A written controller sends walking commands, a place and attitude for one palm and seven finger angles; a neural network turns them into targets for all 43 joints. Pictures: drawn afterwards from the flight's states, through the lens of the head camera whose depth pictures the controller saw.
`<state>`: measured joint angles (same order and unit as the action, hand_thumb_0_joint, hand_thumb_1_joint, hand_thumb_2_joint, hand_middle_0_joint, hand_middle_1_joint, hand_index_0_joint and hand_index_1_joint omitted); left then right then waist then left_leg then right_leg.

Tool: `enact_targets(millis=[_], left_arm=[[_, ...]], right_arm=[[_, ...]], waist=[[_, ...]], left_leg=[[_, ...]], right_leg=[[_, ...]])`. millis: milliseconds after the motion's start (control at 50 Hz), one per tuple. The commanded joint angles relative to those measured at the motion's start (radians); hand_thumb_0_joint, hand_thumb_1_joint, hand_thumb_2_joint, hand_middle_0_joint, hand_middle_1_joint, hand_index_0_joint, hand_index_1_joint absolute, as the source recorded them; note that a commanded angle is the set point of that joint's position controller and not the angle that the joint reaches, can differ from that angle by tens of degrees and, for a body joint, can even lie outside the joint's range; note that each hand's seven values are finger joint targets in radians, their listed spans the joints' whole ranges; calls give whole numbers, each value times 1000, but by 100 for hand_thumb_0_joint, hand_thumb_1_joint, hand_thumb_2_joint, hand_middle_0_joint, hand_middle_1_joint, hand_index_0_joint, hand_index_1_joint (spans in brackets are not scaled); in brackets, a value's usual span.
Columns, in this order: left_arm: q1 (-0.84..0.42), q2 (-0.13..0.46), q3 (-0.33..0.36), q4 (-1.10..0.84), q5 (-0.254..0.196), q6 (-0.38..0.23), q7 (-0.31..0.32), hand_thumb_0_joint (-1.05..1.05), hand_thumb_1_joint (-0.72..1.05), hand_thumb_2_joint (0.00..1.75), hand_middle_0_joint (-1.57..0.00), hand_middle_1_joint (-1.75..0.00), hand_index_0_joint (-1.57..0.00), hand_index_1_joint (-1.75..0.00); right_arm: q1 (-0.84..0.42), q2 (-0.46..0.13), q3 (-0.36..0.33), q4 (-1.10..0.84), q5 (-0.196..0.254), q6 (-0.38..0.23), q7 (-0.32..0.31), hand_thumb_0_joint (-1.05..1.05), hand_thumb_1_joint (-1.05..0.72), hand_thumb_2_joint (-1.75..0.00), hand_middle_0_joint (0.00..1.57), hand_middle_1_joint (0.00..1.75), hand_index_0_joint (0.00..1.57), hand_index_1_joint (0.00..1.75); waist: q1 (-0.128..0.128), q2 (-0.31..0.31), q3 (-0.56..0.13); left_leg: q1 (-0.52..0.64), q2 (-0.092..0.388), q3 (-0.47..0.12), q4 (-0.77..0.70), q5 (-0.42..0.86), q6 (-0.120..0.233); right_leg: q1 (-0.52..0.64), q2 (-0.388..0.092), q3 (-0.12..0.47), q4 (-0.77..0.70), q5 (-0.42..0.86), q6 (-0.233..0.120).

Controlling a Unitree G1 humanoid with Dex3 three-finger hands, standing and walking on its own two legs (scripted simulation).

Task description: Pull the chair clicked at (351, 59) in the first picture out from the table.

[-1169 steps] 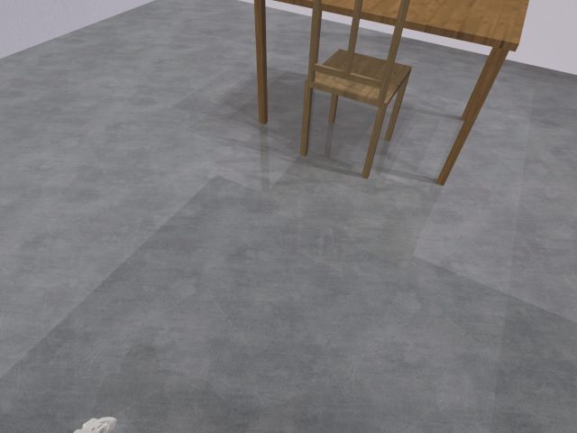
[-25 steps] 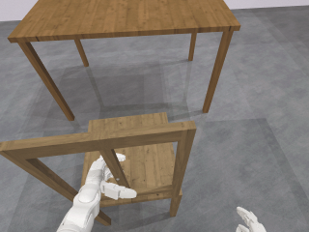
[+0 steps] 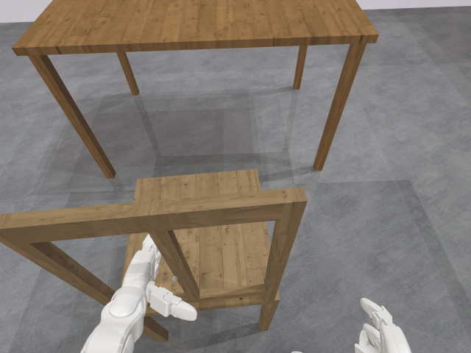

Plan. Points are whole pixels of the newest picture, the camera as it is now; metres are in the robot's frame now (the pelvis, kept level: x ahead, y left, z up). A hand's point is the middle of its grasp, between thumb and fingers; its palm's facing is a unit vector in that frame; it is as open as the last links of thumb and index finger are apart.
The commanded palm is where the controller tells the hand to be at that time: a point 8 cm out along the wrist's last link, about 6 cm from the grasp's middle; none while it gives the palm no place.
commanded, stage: draw the fingers out of the gap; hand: left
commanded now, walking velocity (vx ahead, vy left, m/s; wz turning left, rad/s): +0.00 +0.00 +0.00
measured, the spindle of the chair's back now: (180, 269) +0.27 +0.11 -0.04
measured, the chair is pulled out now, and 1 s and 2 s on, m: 0.61 0.61 0.61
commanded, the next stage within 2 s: draw the hand back to the body in 0.68 s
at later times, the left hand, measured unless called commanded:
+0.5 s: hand (162, 339) +0.16 +0.12 -0.03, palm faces -0.04 -0.99 -0.15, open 17.5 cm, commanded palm +0.14 +0.17 -0.02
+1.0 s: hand (140, 342) +0.15 +0.14 +0.02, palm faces +0.11 -0.99 -0.04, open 17.5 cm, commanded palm +0.11 +0.19 +0.02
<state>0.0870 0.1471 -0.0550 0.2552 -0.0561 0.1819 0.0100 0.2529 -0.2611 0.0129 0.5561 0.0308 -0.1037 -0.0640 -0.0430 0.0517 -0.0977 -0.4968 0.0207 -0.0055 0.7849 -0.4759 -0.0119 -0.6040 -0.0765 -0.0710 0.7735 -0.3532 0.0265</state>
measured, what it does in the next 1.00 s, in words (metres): stands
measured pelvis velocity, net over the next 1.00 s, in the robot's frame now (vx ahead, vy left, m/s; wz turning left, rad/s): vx -0.02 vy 0.00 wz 0.02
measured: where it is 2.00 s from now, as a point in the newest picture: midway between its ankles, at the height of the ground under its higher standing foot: outside the picture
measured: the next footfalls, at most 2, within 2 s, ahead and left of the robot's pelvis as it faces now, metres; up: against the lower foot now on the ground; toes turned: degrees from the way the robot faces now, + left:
none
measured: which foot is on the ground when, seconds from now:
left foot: down 0.00-1.00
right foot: down 0.00-1.00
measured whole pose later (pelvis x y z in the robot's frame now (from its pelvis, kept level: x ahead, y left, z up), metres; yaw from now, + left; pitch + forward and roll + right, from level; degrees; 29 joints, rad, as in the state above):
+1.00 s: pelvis -0.02 +0.00 -0.03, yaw +1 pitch +12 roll -2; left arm 0.69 0.15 -0.08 -0.38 -0.11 -0.15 0.03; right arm 0.27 -0.20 0.00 0.49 0.04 -0.22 -0.08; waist 0.01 0.04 -0.15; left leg -0.69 0.02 -0.04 1.04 -0.57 -0.01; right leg -0.77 -0.09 -0.09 0.99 -0.43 0.02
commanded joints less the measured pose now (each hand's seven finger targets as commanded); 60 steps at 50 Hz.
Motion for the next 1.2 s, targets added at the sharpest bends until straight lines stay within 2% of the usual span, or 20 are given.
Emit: enact_targets(millis=[0, 60, 140, 200, 300, 440, 560, 600, 620, 780, 800, 820, 840, 900, 920, 960, 1020, 1060, 1100, 1180], left_arm=[[7, 121, 73, -289, 8, -62, 11, 0, -55, 20, 0, 0, 0, 0], [113, 53, -15, -371, 6, -55, 3, 0, -55, 20, 0, 0, 0, 0], [201, 41, -49, -432, 9, -32, 3, 0, -55, 20, 0, 0, 0, 0], [240, 85, -22, -507, 23, -35, 21, 0, -55, 20, 0, 0, 0, 0], [303, 96, -23, -603, 48, -57, 52, 0, -55, 20, 0, 0, 0, 0], [414, 56, -80, -616, 42, -39, 23, 0, -55, 20, 0, 0, 0, 0], [512, 78, -50, -654, 38, -24, 17, 0, -55, 20, 0, 0, 0, 0], [530, 94, -39, -672, 46, -26, 27, 0, -55, 20, 0, 0, 0, 0], [525, 76, -67, -711, 51, -35, 29, 0, -55, 20, 0, 0, 0, 0], [624, 52, -113, -761, 62, -52, 29, 0, -55, 20, 0, 0, 0, 0], [533, -13, -74, -893, -46, -188, 39, 0, -55, 20, 0, 0, 0, 0], [593, 46, -24, -833, -37, -250, 43, 0, -55, 20, 0, 0, 0, 0], [613, 59, -4, -830, -40, -281, 43, 0, -55, 20, 0, 0, 0, 0], [621, 81, 42, -882, -58, -387, 36, 0, -55, 20, 0, 0, 0, 0], [621, 64, 30, -879, -60, -424, 29, 0, -55, 20, 0, 0, 0, 0], [630, 38, 12, -847, -64, -499, 5, 0, -55, 20, 0, 0, 0, 0], [635, 52, 31, -792, -79, -597, -63, 0, -55, 20, 0, 0, 0, 0], [681, 91, 73, -793, -93, -577, -106, 0, -55, 20, 0, 0, 0, 0], [711, 130, 130, -806, -112, -516, -123, 0, -55, 20, 0, 0, 0, 0], [630, 164, 211, -929, -171, -466, -107, 0, -55, 20, 0, 0, 0, 0]], right_arm=[[-33, -113, -47, -168, -1, -62, -11, 0, -90, -90, 20, 30, 20, 30], [-35, -105, -43, -186, 2, -75, -4, 0, -90, -90, 20, 30, 20, 30], [-41, -109, -44, -202, 1, -89, -9, 0, -90, -90, 20, 30, 20, 30], [-47, -110, -44, -212, -2, -97, -20, 0, -90, -90, 20, 30, 20, 30], [-38, -97, -41, -222, -8, -108, -34, 0, -90, -90, 20, 30, 20, 30], [-60, -89, -29, -242, -3, -113, -42, 0, -90, -90, 20, 30, 20, 30], [-72, -79, -33, -261, -1, -110, -48, 0, -90, -90, 20, 30, 20, 30], [-81, -76, -35, -265, -2, -110, -50, 0, -90, -90, 20, 30, 20, 30], [-74, -76, -32, -272, -2, -114, -48, 0, -90, -90, 20, 30, 20, 30], [-63, -71, -39, -283, 0, -127, -51, 0, -90, -90, 20, 30, 20, 30], [-59, -59, -41, -273, -2, -152, -53, 0, -90, -90, 20, 30, 20, 30], [-48, -60, -49, -240, -5, -165, -50, 0, -90, -90, 20, 30, 20, 30], [-41, -59, -46, -235, -2, -169, -46, 0, -90, -90, 20, 30, 20, 30], [-40, -50, -59, -222, 4, -180, -34, 0, -90, -90, 20, 30, 20, 30], [-41, -44, -59, -215, 4, -180, -27, 0, -90, -90, 20, 30, 20, 30], [-53, -40, -65, -203, 7, -175, -11, 0, -90, -90, 20, 30, 20, 30], [-78, -47, -78, -188, 10, -169, 8, 0, -90, -90, 20, 30, 20, 30], [-94, -55, -82, -213, 20, -154, 8, 0, -90, -90, 20, 30, 20, 30], [-117, -53, -83, -230, 31, -137, -2, 0, -90, -90, 20, 30, 20, 30], [-106, -37, -71, -236, 42, -130, -34, 0, -90, -90, 20, 30, 20, 30]], waist=[[20, -35, -273], [3, -40, -246], [-10, -90, -201], [-4, -73, -182], [0, -52, -188], [-5, -59, -143], [12, -89, -137], [18, -77, -121], [11, -50, -132], [6, -54, -133], [11, -103, -96], [29, -81, -140], [33, -71, -143], [50, -4, -172], [48, 17, -173], [42, -11, -149], [39, -66, -157], [53, -57, -192], [65, -27, -207], [53, -71, -194]], left_leg=[[25, -6, 16, -84, 469, 17], [28, 0, 11, -70, 484, 16], [-11, -4, 2, -54, 402, 22], [-32, -11, -3, -46, 365, 21], [-33, -17, -11, -26, 360, 21], [-73, -22, -20, -17, 257, 24], [-116, -25, -19, -8, 212, 25], [-132, -26, -24, -7, 208, 24], [-118, -27, -24, -5, 213, 24], [-130, -27, -30, 19, 199, 27], [-170, -36, -36, 54, 209, 14], [-167, -35, -29, 68, 215, 12], [-169, -37, -30, 65, 218, 10], [-166, -33, -27, 80, 255, 0], [-167, -34, -27, 85, 262, -5], [-196, -28, -24, 109, 250, -4], [-244, -19, -26, 136, 219, -1], [-228, -20, -18, 111, 195, 5], [-204, -22, -17, 87, 186, 10], [-158, -20, -26, 54, 192, 17]], right_leg=[[288, 6, -16, -40, 413, -45], [249, 5, -27, -33, 403, -40], [208, 9, -35, -30, 339, -34], [191, 8, -32, -21, 304, -39], [163, 9, -32, -1, 269, -43], [123, 10, -32, -4, 157, -37], [118, 12, -26, -5, 107, -36], [111, 14, -26, 1, 92, -42], [101, 13, -28, 7, 91, -42], [66, 18, -31, 23, 66, -38], [16, 33, -53, 43, 92, -42], [22, 35, -43, 62, 86, -47], [24, 36, -42, 65, 84, -48], [24, 35, -39, 98, 103, -55], [13, 34, -40, 110, 108, -56], [-19, 35, -36, 123, 106, -51], [-25, 33, -25, 144, 97, -49], [35, 27, -12, 120, 86, -46], [90, 22, -3, 92, 81, -46], [126, 26, -14, 45, 90, -37]])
